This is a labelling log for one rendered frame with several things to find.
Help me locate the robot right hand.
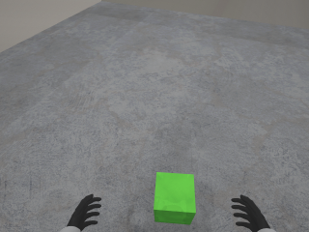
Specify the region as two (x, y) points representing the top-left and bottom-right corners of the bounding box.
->
(231, 194), (270, 232)

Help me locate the carton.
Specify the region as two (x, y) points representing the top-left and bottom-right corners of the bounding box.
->
(154, 172), (196, 225)

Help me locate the robot left hand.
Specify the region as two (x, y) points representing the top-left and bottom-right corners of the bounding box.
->
(67, 194), (101, 232)

